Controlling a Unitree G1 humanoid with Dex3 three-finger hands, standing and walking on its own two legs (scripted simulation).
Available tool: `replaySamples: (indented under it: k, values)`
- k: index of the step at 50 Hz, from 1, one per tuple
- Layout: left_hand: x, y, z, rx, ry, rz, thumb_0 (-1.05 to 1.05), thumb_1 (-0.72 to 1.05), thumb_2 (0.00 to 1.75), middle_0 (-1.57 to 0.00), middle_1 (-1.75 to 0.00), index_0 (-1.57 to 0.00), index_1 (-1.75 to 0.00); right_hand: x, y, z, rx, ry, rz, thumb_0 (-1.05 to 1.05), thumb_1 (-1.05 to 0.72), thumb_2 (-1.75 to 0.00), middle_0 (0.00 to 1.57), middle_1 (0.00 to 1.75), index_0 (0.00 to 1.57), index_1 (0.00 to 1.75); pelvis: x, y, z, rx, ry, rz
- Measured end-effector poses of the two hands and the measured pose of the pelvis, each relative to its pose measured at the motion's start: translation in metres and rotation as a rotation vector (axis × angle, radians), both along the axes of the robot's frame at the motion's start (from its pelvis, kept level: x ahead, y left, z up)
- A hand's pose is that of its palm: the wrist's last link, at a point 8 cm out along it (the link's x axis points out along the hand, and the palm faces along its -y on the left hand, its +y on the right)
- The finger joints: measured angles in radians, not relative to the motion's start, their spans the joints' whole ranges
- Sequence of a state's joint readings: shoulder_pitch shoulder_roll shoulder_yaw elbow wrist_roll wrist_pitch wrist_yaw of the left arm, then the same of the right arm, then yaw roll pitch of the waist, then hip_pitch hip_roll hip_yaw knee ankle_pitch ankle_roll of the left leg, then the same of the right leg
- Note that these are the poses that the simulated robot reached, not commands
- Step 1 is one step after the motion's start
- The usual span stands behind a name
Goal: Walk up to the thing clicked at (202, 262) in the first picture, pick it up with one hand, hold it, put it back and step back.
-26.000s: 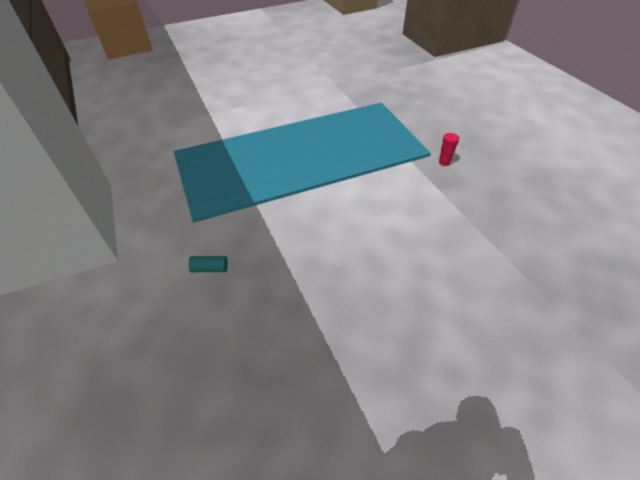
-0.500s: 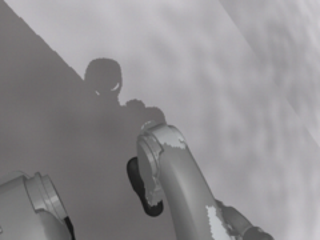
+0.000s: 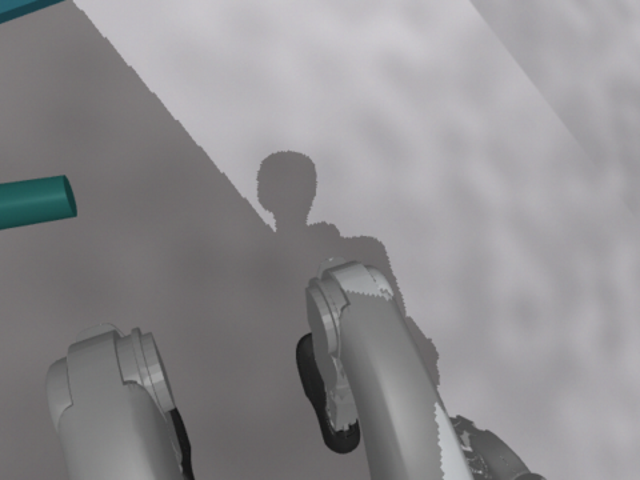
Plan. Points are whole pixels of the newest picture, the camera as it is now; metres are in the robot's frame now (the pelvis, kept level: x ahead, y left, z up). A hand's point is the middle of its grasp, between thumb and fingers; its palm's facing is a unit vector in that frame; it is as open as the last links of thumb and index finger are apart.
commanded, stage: withdraw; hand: left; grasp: from above
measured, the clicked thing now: (15, 204) +0.50 +0.29 -0.30
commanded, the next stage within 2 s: home in 0.52 s
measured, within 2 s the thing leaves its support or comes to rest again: neither
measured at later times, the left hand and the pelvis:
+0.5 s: hand out of the picture +0.46 +0.31 -0.14, palm faces -0.49 -0.06 -0.87, open 13.1 cm; pelvis -0.02 -0.01 +0.02, yaw +3 degrees
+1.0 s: hand out of the picture +0.42 +0.31 -0.05, palm faces -0.35 -0.32 -0.88, open 10.2 cm; pelvis +0.00 +0.00 +0.07, yaw +5 degrees
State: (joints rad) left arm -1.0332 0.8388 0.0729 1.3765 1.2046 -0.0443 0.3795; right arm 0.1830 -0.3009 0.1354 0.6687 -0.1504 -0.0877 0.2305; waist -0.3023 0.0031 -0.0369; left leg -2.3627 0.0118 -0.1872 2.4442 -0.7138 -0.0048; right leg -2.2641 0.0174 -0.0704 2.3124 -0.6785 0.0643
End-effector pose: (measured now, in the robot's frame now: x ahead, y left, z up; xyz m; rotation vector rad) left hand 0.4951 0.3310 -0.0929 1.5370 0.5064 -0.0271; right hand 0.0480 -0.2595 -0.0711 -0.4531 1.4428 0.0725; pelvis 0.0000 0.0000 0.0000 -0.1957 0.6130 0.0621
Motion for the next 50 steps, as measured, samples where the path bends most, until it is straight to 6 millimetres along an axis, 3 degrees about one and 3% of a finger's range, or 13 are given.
replaySamples:
  k: [6, 12, 17, 23, 29, 34, 38, 42, 50]
  values:
    - [-0.009, 0.001, 0.050, -0.016, 0.112, -0.018, 0.00, -0.47, 0.97, -0.12, -0.98, -0.12, -0.97, 0.016, -0.003, 0.007, 0.007, -0.029, -0.041, 0.00, -0.91, -0.90, 0.20, 0.30, 0.20, 0.30, -0.004, 0.000, 0.025, 0.022, 0.006, 0.024]
    - [-0.020, -0.011, 0.068, -0.068, 0.171, -0.082, 0.00, -0.43, 0.95, -0.15, -0.95, -0.15, -0.95, 0.021, -0.013, 0.025, -0.048, -0.050, -0.028, 0.00, -0.91, -0.90, 0.20, 0.30, 0.20, 0.30, -0.012, -0.003, 0.041, 0.032, -0.005, 0.037]
    - [-0.028, -0.018, 0.058, -0.086, 0.182, -0.129, 0.00, -0.39, 0.92, -0.19, -0.92, -0.18, -0.91, 0.015, -0.023, 0.033, -0.107, -0.045, -0.011, 0.00, -0.90, -0.90, 0.20, 0.29, 0.20, 0.30, -0.017, -0.005, 0.041, 0.036, -0.012, 0.039]
    - [-0.033, -0.022, 0.024, -0.084, 0.186, -0.161, 0.00, -0.35, 0.89, -0.22, -0.88, -0.22, -0.88, -0.002, -0.027, 0.026, -0.147, -0.014, -0.001, 0.00, -0.90, -0.90, 0.20, 0.29, 0.20, 0.30, -0.020, -0.005, 0.025, 0.035, -0.026, 0.034]
    - [-0.022, -0.018, -0.001, -0.074, 0.122, -0.146, 0.00, -0.33, 0.87, -0.23, -0.87, -0.24, -0.86, -0.022, -0.018, 0.011, -0.144, 0.028, -0.009, 0.00, -0.90, -0.90, 0.20, 0.29, 0.20, 0.30, -0.019, -0.005, 0.005, 0.028, -0.037, 0.026]
    - [-0.008, -0.011, -0.001, -0.036, 0.050, -0.111, 0.00, -0.31, 0.87, -0.25, -0.85, -0.25, -0.83, -0.033, -0.005, -0.001, -0.108, 0.053, -0.047, 0.00, -0.90, -0.90, 0.20, 0.29, 0.20, 0.30, -0.015, -0.003, -0.002, 0.023, -0.019, 0.021]
    - [-0.006, -0.008, 0.012, -0.027, 0.028, -0.072, 0.00, -0.25, 0.89, -0.26, -0.80, -0.25, -0.78, -0.032, 0.005, -0.005, -0.065, 0.056, -0.091, 0.00, -0.90, -0.90, 0.20, 0.29, 0.20, 0.30, -0.010, -0.002, 0.003, 0.025, 0.005, 0.023]
    - [-0.016, -0.006, 0.033, -0.058, 0.041, -0.022, 0.00, -0.12, 0.87, -0.25, -0.68, -0.24, -0.68, -0.021, 0.012, -0.001, -0.024, 0.041, -0.128, 0.00, -0.90, -0.90, 0.20, 0.29, 0.20, 0.30, -0.007, -0.001, 0.018, 0.030, 0.024, 0.028]
    - [-0.071, -0.005, 0.101, -0.257, 0.040, 0.091, 0.00, 0.35, 0.81, -0.22, -0.42, -0.21, -0.41, 0.028, 0.006, 0.035, 0.009, -0.063, -0.131, 0.00, -0.90, -0.90, 0.20, 0.29, 0.20, 0.30, -0.004, 0.001, 0.071, 0.046, 0.034, 0.044]
